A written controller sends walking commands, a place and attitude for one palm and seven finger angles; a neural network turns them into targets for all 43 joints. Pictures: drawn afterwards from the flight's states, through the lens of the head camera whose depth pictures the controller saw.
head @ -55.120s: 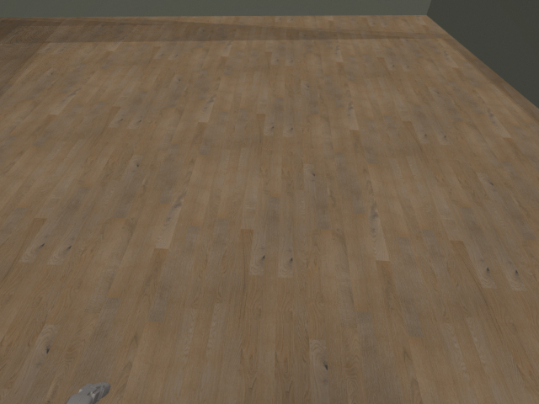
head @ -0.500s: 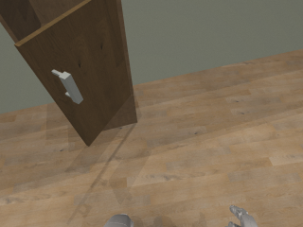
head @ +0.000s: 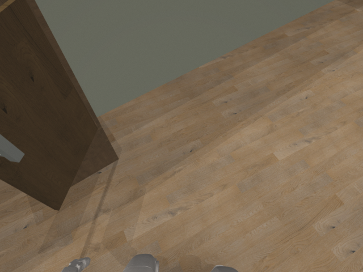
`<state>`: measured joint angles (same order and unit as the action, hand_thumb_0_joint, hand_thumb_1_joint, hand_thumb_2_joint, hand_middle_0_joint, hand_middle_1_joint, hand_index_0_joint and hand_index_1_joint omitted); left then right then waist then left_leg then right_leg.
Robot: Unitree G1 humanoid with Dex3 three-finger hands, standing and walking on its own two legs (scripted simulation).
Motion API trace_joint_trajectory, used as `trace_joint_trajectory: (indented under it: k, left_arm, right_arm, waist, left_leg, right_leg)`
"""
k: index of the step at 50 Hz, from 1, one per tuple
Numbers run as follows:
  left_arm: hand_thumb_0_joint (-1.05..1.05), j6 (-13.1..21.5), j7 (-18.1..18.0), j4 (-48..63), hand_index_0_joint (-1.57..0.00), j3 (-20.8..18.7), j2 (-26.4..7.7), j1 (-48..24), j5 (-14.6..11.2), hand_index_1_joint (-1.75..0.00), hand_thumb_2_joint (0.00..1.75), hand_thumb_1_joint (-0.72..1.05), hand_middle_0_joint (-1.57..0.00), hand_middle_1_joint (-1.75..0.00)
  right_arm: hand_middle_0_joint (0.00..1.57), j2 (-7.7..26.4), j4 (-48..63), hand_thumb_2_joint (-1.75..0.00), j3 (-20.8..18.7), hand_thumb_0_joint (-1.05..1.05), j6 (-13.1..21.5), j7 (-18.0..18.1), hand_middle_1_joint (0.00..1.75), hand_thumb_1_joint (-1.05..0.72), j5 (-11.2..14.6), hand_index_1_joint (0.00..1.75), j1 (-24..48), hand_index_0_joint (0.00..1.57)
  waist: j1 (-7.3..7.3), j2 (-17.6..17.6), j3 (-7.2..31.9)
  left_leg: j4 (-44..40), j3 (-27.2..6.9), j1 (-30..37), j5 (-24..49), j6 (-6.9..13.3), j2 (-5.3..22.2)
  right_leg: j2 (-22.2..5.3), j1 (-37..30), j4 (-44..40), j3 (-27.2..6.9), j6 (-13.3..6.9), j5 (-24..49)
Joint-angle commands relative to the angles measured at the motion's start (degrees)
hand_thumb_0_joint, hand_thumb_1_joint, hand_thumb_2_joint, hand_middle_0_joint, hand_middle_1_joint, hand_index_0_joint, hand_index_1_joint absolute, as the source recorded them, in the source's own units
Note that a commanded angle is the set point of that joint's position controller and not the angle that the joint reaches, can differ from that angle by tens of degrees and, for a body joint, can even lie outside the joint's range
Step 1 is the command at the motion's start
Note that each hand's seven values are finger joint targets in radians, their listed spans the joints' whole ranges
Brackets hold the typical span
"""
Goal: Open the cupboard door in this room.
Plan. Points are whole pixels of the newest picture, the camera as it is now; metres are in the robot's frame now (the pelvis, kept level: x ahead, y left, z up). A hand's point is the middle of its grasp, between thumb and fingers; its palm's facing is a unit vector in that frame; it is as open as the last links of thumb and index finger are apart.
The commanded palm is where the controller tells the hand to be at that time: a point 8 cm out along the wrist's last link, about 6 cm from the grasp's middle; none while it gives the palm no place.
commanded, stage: walk to a spot facing it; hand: left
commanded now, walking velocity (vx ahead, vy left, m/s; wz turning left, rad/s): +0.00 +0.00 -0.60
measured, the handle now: out of the picture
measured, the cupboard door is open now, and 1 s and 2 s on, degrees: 45 45 45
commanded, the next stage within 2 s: turn to face it in 1.88 s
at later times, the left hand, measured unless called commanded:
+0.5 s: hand (130, 239) +0.20 +0.15 -0.15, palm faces -0.28 -0.92 -0.26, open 7.4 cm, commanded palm none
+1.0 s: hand (162, 191) +0.33 +0.08 -0.15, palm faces -0.55 -0.82 -0.17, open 7.4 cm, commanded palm none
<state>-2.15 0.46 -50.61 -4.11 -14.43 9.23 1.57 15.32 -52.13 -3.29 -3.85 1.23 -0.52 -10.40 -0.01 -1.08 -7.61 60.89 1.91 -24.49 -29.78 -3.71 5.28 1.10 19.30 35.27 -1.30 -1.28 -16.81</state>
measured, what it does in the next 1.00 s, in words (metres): walks ahead, turning right: left foot, then right foot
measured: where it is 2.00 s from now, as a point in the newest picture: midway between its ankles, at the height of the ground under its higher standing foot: (266, 210)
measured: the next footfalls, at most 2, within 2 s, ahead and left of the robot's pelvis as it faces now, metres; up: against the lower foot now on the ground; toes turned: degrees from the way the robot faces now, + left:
left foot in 0.18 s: +0.08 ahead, +0.15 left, +0.00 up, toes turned -4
right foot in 0.44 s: +0.04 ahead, -0.14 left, +0.00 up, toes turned -19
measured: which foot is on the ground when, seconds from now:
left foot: up 0.00-0.16, down 0.18-0.44, up 0.46-0.78, down 0.80-1.00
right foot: down 0.00-0.18, up 0.20-0.42, down 0.44-0.80, up 0.82-1.00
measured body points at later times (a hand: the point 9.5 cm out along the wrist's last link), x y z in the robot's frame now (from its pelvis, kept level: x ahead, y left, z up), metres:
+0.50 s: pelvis +0.03 -0.02 +0.00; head +0.06 -0.04 +0.44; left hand +0.21 +0.20 -0.13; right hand -0.01 -0.28 -0.15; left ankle +0.04 +0.14 -0.70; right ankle +0.01 -0.12 -0.73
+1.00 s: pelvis +0.16 -0.05 +0.02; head +0.21 -0.05 +0.47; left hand +0.36 +0.13 -0.14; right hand +0.05 -0.27 -0.11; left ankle +0.19 +0.07 -0.73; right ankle +0.09 -0.18 -0.64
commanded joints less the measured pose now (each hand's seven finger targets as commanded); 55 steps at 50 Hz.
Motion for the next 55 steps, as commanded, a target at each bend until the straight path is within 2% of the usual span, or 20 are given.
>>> trace_joint_trajectory:
  k: [1,6,7,8,10,14,20,21,22,23,25,28,35,37,38,40,41,44,48,55]
  left_arm:
    - [0.00,0.8,-1.4,4.2,-0.20,-2.8,-10.9,0.6,0.2,-0.30,0.90,0.90,-0.20,-0.30]
    - [0.00,0.1,-0.8,4.0,-0.20,-2.5,-10.7,-1.0,-0.4,-0.30,0.90,0.90,-0.20,-0.30]
    - [0.00,-0.1,-0.5,4.7,-0.20,-1.9,-8.0,-1.5,-0.8,-0.30,0.90,0.90,-0.20,-0.30]
    - [0.00,-0.3,0.0,5.8,-0.20,-1.1,-4.2,0.1,-1.5,-0.30,0.90,0.90,-0.20,-0.30]
    - [0.00,0.2,0.8,7.2,-0.20,-1.6,-6.7,-2.5,-0.8,-0.30,0.90,0.90,-0.20,-0.30]
    - [0.00,-0.1,1.9,5.3,-0.20,-1.2,-3.2,-1.9,-0.5,-0.30,0.90,0.90,-0.20,-0.30]
    - [0.00,0.9,1.9,3.8,-0.20,-1.3,-4.3,2.4,-0.7,-0.30,0.90,0.90,-0.20,-0.30]
    - [0.00,1.4,1.4,2.3,-0.20,-2.2,-8.7,7.0,-0.2,-0.30,0.90,0.90,-0.20,-0.30]
    - [0.00,1.6,0.5,1.3,-0.20,-3.8,-15.8,10.4,0.2,-0.30,0.90,0.90,-0.20,-0.30]
    - [0.00,1.5,-0.3,1.0,-0.20,-4.0,-16.7,12.9,-0.6,-0.30,0.90,0.90,-0.20,-0.30]
    - [0.00,1.7,-0.7,2.2,-0.20,-3.5,-12.4,6.9,-0.4,-0.30,0.90,0.90,-0.20,-0.30]
    - [0.00,2.9,-0.5,2.5,-0.20,-2.5,-9.4,4.1,-0.4,-0.30,0.90,0.90,-0.20,-0.30]
    - [0.00,3.8,0.2,0.8,-0.20,-3.0,-10.8,6.7,0.0,-0.30,0.90,0.90,-0.20,-0.30]
    - [0.00,3.6,0.4,0.8,-0.20,-3.0,-9.9,5.0,-0.3,-0.30,0.90,0.90,-0.20,-0.30]
    - [0.00,3.6,0.6,1.4,-0.20,-2.5,-7.8,3.6,-0.4,-0.30,0.90,0.90,-0.20,-0.30]
    - [0.00,3.9,1.5,4.0,-0.20,-1.1,-2.4,1.8,-1.0,-0.30,0.90,0.90,-0.20,-0.30]
    - [0.00,4.0,1.9,5.0,-0.20,-1.7,-4.1,-2.4,-0.4,-0.30,0.90,0.90,-0.20,-0.30]
    - [0.00,4.0,3.2,2.4,-0.20,-2.0,-2.9,-0.5,0.6,-0.30,0.90,0.90,-0.20,-0.30]
    - [0.00,2.7,4.0,2.5,-0.20,-0.4,0.5,-1.8,0.2,-0.30,0.90,0.90,-0.20,-0.30]
    - [0.00,2.3,4.0,3.9,-0.20,0.2,0.2,-10.2,0.0,-0.30,0.90,0.90,-0.20,-0.30]
  right_arm:
    - [0.20,2.3,5.4,-0.90,-0.5,0.00,2.6,-0.1,0.30,-0.90,0.1,0.30,0.5,0.20]
    - [0.20,2.4,3.1,-0.90,-0.5,0.00,3.4,0.4,0.30,-0.90,0.3,0.30,-6.3,0.20]
    - [0.20,5.3,2.5,-0.90,-1.0,0.00,4.0,0.9,0.30,-0.90,0.0,0.30,-8.6,0.20]
    - [0.20,11.3,2.9,-0.90,-2.1,0.00,4.6,1.1,0.30,-0.90,-1.2,0.30,-9.3,0.20]
    - [0.20,13.2,4.9,-0.90,-2.1,0.00,4.7,1.6,0.30,-0.90,-1.6,0.30,-7.9,0.20]
    - [0.20,8.6,5.1,-0.90,-1.0,0.00,4.8,1.6,0.30,-0.90,-1.9,0.30,-3.4,0.20]
    - [0.20,9.8,4.2,-0.90,-2.2,0.00,3.8,0.7,0.30,-0.90,-1.0,0.30,-5.6,0.20]
    - [0.20,7.3,5.2,-0.90,-1.8,0.00,3.6,0.3,0.30,-0.90,-0.4,0.30,-4.4,0.20]
    - [0.20,2.4,8.4,-0.90,-0.6,0.00,3.6,-0.3,0.30,-0.90,-0.1,0.30,0.1,0.20]
    - [0.20,4.9,9.2,-0.90,-0.4,0.00,3.2,0.0,0.30,-0.90,-0.4,0.30,2.7,0.20]
    - [0.20,4.7,8.1,-0.90,-1.2,0.00,3.4,-0.8,0.30,-0.90,-0.4,0.30,3.9,0.20]
    - [0.20,4.1,6.8,-0.90,-1.5,0.00,3.3,-1.7,0.30,-0.90,-0.8,0.30,3.2,0.20]
    - [0.20,2.1,7.5,-0.90,-1.4,0.00,5.2,-2.2,0.30,-0.90,-0.4,0.30,4.2,0.20]
    - [0.20,2.7,6.0,-0.90,-1.2,0.00,6.2,-1.5,0.30,-0.90,-0.4,0.30,0.0,0.20]
    - [0.20,4.6,4.1,-0.90,-1.5,0.00,6.9,-0.7,0.30,-0.90,-0.4,0.30,-5.1,0.20]
    - [0.20,14.4,1.4,-0.90,-3.5,0.00,7.5,0.5,0.30,-0.90,-2.1,0.30,-19.1,0.20]
    - [0.20,14.0,1.6,-0.90,-3.2,0.00,7.0,0.7,0.30,-0.90,-1.8,0.30,-18.0,0.20]
    - [0.20,6.8,3.3,-0.90,-0.9,0.00,8.0,0.3,0.30,-0.90,-1.8,0.30,-9.0,0.20]
    - [0.20,4.6,0.3,-0.90,0.0,0.00,8.9,0.6,0.30,-0.90,-1.4,0.30,-13.4,0.20]
    - [0.20,4.8,-2.8,-0.90,0.0,0.00,8.1,0.1,0.30,-0.90,-1.9,0.30,-16.3,0.20]
  waist:
    - [0.52,9.9,10.8]
    - [-2.47,8.3,10.3]
    - [-3.46,1.3,10.7]
    - [-3.17,-16.4,10.5]
    - [-2.77,-9.5,9.3]
    - [-0.24,-14.2,8.5]
    - [0.78,-8.2,12.7]
    - [3.17,2.2,13.9]
    - [5.89,22.2,11.4]
    - [8.14,19.6,11.0]
    - [4.60,14.7,6.2]
    - [1.63,11.0,5.2]
    - [2.10,9.2,6.3]
    - [-0.44,8.4,7.2]
    - [-2.92,4.5,8.7]
    - [-8.73,-20.4,13.7]
    - [-8.05,-11.4,7.8]
    - [-2.37,-8.2,2.3]
    - [-1.73,-9.5,5.9]
    - [-2.98,-8.1,2.7]
  left_leg:
    - [-6.1,-0.1,-1.0,3.0,-0.1,-1.2]
    - [-29.7,1.6,13.7,14.5,0.4,-4.2]
    - [-38.4,-4.0,19.6,13.5,2.0,0.7]
    - [-46.7,-22.2,22.1,10.7,7.6,15.9]
    - [-47.3,-25.8,13.8,17.8,15.7,24.1]
    - [-38.3,-3.4,16.7,46.5,10.1,12.7]
    - [-28.2,3.1,13.2,33.9,4.9,11.0]
    - [-19.1,6.6,3.4,18.4,1.8,7.3]
    - [-4.6,9.0,-12.9,-9.4,-1.0,-1.7]
    - [3.1,-0.5,-16.0,-8.7,0.1,-0.1]
    - [5.2,-2.1,-17.3,0.3,0.1,1.8]
    - [0.2,-0.9,-10.1,8.0,-0.7,1.1]
    - [-20.6,0.7,0.4,8.5,0.0,-3.2]
    - [-30.3,1.6,11.7,13.0,0.3,-4.6]
    - [-36.6,0.4,22.7,13.1,0.8,-2.8]
    - [-49.5,-32.7,35.9,-7.4,10.2,23.8]
    - [-52.3,-34.0,28.4,-9.7,13.4,26.4]
    - [-50.3,-15.9,18.9,7.5,10.1,17.5]
    - [-46.4,1.1,24.2,34.0,7.8,12.0]
    - [-46.6,7.3,21.2,35.4,8.0,14.0]
  right_leg:
    - [-13.3,-7.0,-13.2,-16.0,-9.7,20.7]
    - [-9.7,1.4,-9.8,-17.1,-5.5,11.9]
    - [-5.3,7.4,-5.2,-14.1,-2.6,4.7]
    - [2.7,15.9,8.4,-5.3,1.3,-10.4]
    - [-1.1,13.8,27.3,-3.2,2.7,-17.1]
    - [-2.2,11.4,23.3,3.0,4.0,-12.4]
    - [0.0,-9.4,-7.5,7.5,1.7,4.0]
    - [-7.5,-19.5,-14.3,-2.6,-0.9,7.0]
    - [-22.4,-23.2,-19.8,-26.9,-7.9,11.8]
    - [-24.6,-21.2,-21.0,-30.1,-12.0,5.5]
    - [-19.2,-15.3,-22.5,-26.8,-12.0,-9.7]
    - [-14.5,-8.4,-22.2,-17.8,-9.4,-4.1]
    - [-12.6,-6.5,-21.2,-20.6,-10.3,-9.0]
    - [-9.9,-0.7,-16.7,-19.1,-8.4,-8.9]
    - [-6.7,6.2,-11.1,-16.5,-5.9,-8.1]
    - [3.8,24.7,21.8,0.3,0.3,-18.9]
    - [-1.9,26.5,28.6,-3.5,0.0,-15.6]
    - [-6.1,25.0,34.0,-0.8,1.0,-3.7]
    - [-5.7,22.7,26.3,3.5,1.9,2.6]
    - [-4.0,11.7,6.2,8.6,-0.3,5.5]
